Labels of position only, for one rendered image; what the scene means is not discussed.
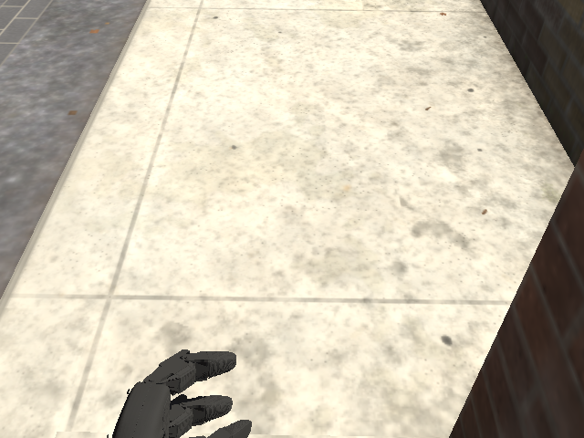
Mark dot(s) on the robot left hand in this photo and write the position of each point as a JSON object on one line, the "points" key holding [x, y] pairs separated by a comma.
{"points": [[149, 412]]}

